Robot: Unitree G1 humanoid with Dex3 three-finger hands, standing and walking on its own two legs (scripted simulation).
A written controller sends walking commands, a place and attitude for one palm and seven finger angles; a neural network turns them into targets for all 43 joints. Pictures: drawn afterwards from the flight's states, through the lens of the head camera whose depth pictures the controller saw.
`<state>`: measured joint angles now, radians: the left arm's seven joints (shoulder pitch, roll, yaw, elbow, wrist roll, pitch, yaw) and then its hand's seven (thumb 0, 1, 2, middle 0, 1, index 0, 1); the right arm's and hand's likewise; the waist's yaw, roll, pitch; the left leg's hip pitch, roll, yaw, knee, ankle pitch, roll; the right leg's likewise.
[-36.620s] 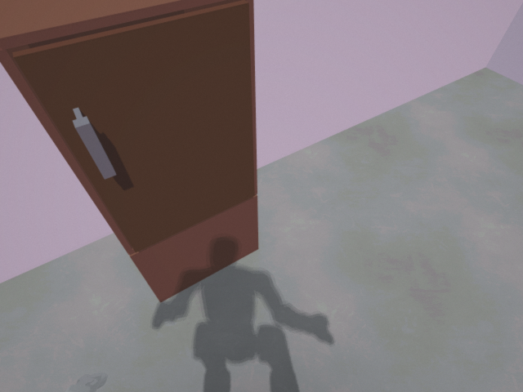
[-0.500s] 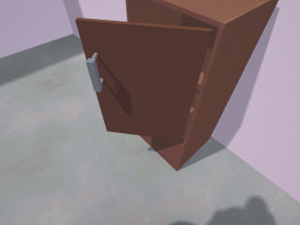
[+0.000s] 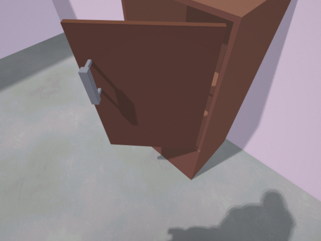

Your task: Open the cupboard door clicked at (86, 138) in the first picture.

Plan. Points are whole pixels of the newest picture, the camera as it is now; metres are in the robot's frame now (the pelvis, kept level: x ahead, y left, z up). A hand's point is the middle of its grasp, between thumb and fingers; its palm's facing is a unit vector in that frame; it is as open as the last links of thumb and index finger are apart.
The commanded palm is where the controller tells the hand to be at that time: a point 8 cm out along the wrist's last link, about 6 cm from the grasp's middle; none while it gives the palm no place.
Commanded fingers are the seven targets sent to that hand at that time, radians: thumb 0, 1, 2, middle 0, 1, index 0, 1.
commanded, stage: come to a stop and stand still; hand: left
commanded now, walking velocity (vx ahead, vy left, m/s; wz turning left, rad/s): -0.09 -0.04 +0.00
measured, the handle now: (92, 82) +0.53 +0.25 +0.07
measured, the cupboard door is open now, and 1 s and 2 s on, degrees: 39 39 39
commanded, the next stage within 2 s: look again from close up in 1.16 s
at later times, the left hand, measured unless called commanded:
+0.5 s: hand out of the picture +0.03 +0.15 -0.16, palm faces -0.02 -0.97 -0.25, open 7.3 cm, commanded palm none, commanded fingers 0.00 0.90 0.90 -0.20 -0.30 -0.20 -0.30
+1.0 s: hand out of the picture +0.01 +0.13 -0.16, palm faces -0.02 -0.97 -0.24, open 7.4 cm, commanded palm none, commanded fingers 0.00 0.90 0.90 -0.20 -0.30 -0.20 -0.30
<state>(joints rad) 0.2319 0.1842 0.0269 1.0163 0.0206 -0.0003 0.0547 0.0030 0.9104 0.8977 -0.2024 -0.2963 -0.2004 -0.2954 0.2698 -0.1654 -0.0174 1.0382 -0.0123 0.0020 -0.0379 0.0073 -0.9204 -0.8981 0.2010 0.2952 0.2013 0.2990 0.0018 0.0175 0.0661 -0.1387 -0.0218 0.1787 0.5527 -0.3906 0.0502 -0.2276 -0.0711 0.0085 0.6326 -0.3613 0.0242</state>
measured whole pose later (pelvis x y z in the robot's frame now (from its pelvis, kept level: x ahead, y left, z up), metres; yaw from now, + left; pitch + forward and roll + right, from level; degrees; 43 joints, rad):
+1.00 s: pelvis -0.02 -0.06 +0.01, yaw +0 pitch +0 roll +1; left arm 0.22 0.20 -0.01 1.10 0.01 -0.02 0.03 0.00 0.91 0.90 -0.20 -0.30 -0.20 -0.30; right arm 0.26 -0.19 0.00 1.13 -0.01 -0.01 -0.02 0.00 -0.91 -0.90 0.20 0.29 0.20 0.30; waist -0.01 0.01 0.06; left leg -0.13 0.05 0.09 0.41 -0.28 -0.03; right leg -0.19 0.01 -0.07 0.47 -0.28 -0.05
